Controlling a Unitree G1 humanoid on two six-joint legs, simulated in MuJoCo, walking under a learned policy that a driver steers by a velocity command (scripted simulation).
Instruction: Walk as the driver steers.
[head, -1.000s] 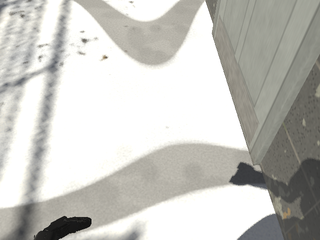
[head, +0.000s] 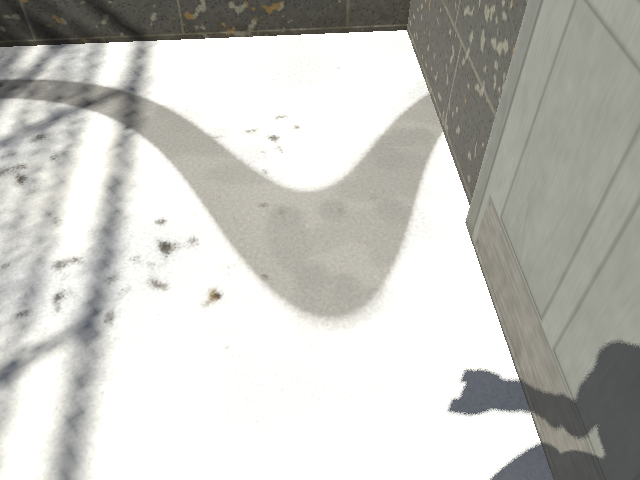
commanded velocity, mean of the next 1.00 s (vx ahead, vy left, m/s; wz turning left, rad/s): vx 0.50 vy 0.00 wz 0.00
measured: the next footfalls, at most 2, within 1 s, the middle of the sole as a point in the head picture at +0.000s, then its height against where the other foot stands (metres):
right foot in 0.10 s outside the picture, level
left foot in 0.62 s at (244, 479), level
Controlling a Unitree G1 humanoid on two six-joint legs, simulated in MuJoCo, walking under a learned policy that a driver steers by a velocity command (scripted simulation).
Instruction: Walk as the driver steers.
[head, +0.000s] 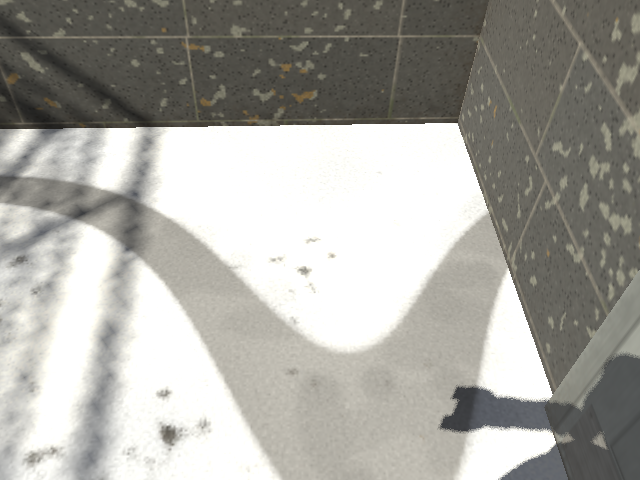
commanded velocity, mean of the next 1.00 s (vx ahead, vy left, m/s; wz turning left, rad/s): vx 0.40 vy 0.00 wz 0.00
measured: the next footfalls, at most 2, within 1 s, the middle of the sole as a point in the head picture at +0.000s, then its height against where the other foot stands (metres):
right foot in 0.22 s outside the picture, level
left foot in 0.76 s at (258, 417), level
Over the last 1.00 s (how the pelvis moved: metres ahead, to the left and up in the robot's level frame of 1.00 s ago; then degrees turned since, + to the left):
0.53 0.07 0.00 1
